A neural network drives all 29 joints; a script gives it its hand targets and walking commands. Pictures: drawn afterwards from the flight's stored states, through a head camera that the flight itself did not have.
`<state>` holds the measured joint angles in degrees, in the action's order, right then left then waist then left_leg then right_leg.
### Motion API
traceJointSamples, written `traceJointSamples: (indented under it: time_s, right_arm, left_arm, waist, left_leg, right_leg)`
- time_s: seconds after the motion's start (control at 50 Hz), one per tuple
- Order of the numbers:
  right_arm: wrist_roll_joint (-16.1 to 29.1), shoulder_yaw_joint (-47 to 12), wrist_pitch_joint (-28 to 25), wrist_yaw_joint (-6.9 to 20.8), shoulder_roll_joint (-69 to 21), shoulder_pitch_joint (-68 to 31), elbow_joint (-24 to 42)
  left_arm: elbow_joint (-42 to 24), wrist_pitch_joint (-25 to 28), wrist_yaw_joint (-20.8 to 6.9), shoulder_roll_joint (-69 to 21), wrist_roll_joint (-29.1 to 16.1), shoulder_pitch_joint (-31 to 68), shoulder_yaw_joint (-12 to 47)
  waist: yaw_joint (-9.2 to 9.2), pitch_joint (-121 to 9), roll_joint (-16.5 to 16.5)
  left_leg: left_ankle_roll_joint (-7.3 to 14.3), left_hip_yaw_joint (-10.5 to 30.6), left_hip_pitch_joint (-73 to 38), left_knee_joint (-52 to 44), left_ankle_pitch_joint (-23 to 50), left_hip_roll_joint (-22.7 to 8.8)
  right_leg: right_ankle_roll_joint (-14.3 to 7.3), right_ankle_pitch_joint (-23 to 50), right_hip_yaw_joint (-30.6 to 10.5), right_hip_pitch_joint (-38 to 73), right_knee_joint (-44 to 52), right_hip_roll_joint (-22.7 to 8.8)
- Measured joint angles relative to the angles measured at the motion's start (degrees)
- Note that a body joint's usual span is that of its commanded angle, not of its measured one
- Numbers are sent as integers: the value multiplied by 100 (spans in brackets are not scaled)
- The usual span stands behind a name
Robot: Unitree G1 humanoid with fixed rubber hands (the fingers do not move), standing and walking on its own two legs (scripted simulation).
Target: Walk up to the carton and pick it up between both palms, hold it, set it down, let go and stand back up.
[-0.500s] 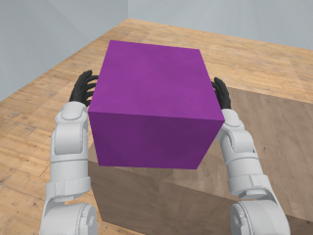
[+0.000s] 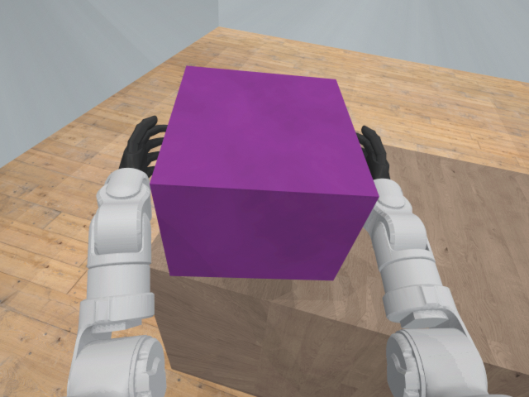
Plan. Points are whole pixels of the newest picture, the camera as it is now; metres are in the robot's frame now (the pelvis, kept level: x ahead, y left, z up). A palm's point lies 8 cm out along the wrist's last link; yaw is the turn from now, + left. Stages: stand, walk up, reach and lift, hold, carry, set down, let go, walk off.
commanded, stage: hold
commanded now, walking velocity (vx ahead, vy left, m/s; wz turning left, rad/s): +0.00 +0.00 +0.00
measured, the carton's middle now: (258, 171) +0.40 -0.01 +0.16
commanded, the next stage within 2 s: set down in 0.52 s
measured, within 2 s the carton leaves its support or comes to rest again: neither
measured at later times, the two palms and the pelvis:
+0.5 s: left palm (132, 170) +0.36 +0.17 +0.19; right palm (370, 181) +0.36 -0.18 +0.18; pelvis +0.01 +0.00 +0.00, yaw +0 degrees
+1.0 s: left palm (154, 175) +0.37 +0.14 +0.17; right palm (377, 185) +0.37 -0.20 +0.15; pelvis +0.01 -0.02 +0.00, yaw +0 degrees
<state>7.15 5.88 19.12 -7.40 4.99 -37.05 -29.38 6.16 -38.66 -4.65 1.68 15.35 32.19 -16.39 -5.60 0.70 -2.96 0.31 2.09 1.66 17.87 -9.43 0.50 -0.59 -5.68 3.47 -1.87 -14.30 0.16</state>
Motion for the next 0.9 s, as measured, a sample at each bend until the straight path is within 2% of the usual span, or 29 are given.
traceJointSamples:
  time_s: [0.12, 0.36, 0.48, 0.56, 0.64, 0.74, 0.8, 0.9]
  right_arm:
    - [4, -78, 31, -9, 64, 43, 39]
    - [191, -301, 121, -122, 108, 278, 523]
    - [100, -271, 200, -111, 68, 247, 361]
    - [120, -251, 182, -108, 64, 308, 416]
    - [50, -172, -63, 52, 161, 237, 389]
    - [-352, 118, -415, 411, 141, -85, -98]
    - [-584, 269, -793, 513, 62, -177, -411]
    - [-777, 530, -1500, 584, -76, 6, -748]
  left_arm:
    - [-11, -31, -10, -41, 38, -2, 0]
    - [-531, -142, -37, -34, -34, -273, 46]
    - [-348, -215, -154, -31, 50, -192, -4]
    - [-400, -239, -137, -9, 43, -217, 68]
    - [-576, -107, 15, -127, 150, -242, 181]
    - [-212, 257, 20, -328, 350, -31, -66]
    - [-70, 504, -26, -377, 487, 28, -170]
    - [166, 992, -12, -424, 543, -41, -143]
  waist:
    - [24, 30, 27]
    - [-17, 76, 73]
    - [-17, 75, 43]
    - [-8, 75, 28]
    - [-22, 137, 52]
    - [-48, 169, 22]
    - [-45, 187, -42]
    - [61, 80, -89]
  left_leg:
    - [-3, -12, -57, 5, -46, -15]
    - [5, 0, -171, 60, -133, -23]
    - [27, -18, -224, 61, -130, 1]
    - [32, -33, -185, 69, -110, 11]
    - [32, -1, -99, 180, -128, 18]
    - [26, 2, -70, 126, -68, 23]
    - [-7, -15, -111, 15, -10, 9]
    - [-81, -19, -113, -100, 10, -52]
  right_leg:
    - [-3, -44, -13, 53, -8, 16]
    - [13, -88, -7, 218, 32, 28]
    - [29, -105, -24, 248, -12, 4]
    - [37, -87, -38, 205, -25, -6]
    - [36, -85, -4, 160, -77, -13]
    - [14, -81, 8, 82, -130, -22]
    - [-14, -86, 1, 59, -144, -14]
    - [-84, -125, 19, 7, -139, 40]
